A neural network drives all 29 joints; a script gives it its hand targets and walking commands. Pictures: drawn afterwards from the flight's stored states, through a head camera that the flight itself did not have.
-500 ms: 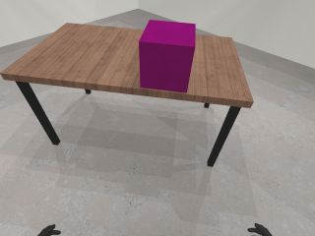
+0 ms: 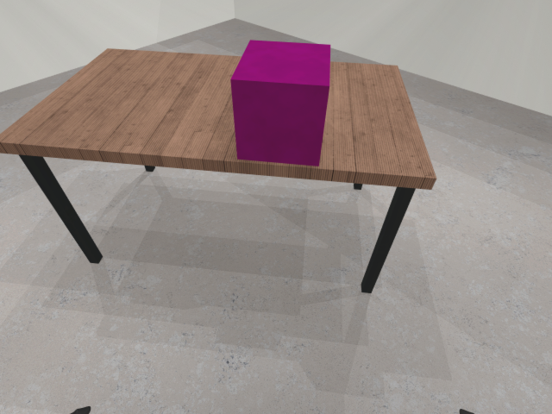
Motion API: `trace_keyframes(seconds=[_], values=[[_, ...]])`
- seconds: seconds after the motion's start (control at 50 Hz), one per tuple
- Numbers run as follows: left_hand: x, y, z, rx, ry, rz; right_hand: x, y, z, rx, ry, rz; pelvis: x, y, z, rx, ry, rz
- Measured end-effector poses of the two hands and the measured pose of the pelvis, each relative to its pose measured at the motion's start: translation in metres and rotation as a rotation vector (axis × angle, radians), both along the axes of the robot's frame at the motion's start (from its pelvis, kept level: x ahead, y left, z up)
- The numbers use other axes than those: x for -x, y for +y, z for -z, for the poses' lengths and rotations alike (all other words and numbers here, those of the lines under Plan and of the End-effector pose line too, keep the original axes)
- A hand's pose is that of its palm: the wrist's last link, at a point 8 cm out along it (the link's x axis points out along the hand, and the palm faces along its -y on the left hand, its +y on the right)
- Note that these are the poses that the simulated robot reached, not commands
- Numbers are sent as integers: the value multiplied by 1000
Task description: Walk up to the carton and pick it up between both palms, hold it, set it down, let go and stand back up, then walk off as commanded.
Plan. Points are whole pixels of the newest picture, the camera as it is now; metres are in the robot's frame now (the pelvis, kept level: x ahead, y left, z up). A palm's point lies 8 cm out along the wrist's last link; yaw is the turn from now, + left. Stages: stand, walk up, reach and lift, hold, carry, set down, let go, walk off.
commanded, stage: walk up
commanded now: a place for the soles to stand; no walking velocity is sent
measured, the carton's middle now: (283, 102) +0.93 -0.01 +0.01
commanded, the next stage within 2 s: none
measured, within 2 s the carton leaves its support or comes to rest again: neither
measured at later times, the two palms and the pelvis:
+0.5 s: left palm out of the picture +0.15 +0.16 -0.03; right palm out of the picture +0.18 -0.46 -0.14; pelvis +0.14 -0.16 +0.01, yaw -2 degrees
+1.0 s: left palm (280, 329) +0.29 +0.00 -0.08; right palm out of the picture +0.40 -0.62 -0.10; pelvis +0.24 -0.31 -0.03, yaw -4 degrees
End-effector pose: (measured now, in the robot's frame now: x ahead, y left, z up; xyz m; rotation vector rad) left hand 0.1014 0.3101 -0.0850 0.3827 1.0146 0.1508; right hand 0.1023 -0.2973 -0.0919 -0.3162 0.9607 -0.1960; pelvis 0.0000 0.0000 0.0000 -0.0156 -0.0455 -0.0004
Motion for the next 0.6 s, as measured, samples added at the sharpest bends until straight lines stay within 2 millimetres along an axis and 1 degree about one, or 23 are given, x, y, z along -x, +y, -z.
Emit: trace_keyframes(seconds=[0.06, 0.1, 0.16, 0.18, 0.22, 0.24, 0.26, 0.28, 0.32, 0.36, 0.38, 0.42, 0.46, 0.5, 0.56, 0.6], values=[[-8, -4, -4, -28, 20, 33, 13, -22, 1, 15, 46, 27, -8, -15, -1, 9, -8, 15], [-19, -12, -3, -42, 29, 53, 19, -40, 4, 26, 69, 46, -15, -28, 3, 9, -21, 28], [-41, -35, -3, -56, 19, 79, 18, -68, 13, 22, 80, 76, -33, -51, 9, -20, -35, 49], [-49, -46, -4, -60, 15, 85, 14, -78, 18, 17, 79, 84, -40, -59, 11, -30, -33, 57], [-61, -65, -3, -80, 13, 89, -1, -98, 31, 3, 74, 86, -54, -78, 19, -55, -29, 62], [-62, -72, 0, -100, 17, 85, -11, -108, 40, -3, 69, 80, -61, -88, 26, -68, -29, 61], [-59, -80, 2, -114, 28, 68, -22, -115, 47, -12, 68, 69, -66, -97, 30, -66, -32, 55], [-54, -87, 2, -123, 43, 46, -34, -120, 50, -24, 66, 60, -71, -103, 30, -66, -30, 47], [-39, -102, -6, -137, 93, 5, -58, -127, 46, -47, 51, 45, -82, -115, 21, -79, -18, 40], [-27, -114, -21, -156, 151, -21, -75, -134, 39, -70, 39, 41, -94, -125, 8, -96, -7, 44], [-25, -119, -29, -168, 172, -31, -79, -138, 37, -80, 48, 40, -101, -130, 3, -102, -5, 43], [-27, -126, -42, -194, 190, -46, -80, -146, 37, -95, 83, 38, -114, -141, -4, -112, -5, 36], [-37, -135, -50, -216, 186, -50, -79, -155, 41, -106, 119, 42, -127, -151, -6, -123, -11, 32], [-51, -147, -52, -221, 170, -49, -82, -163, 45, -116, 142, 50, -139, -161, -6, -130, -19, 34], [-75, -169, -52, -207, 134, -47, -95, -174, 48, -129, 158, 54, -156, -174, -6, -131, -22, 37], [-93, -185, -51, -188, 105, -47, -104, -182, 47, -128, 170, 49, -166, -182, -8, -126, -14, 31]])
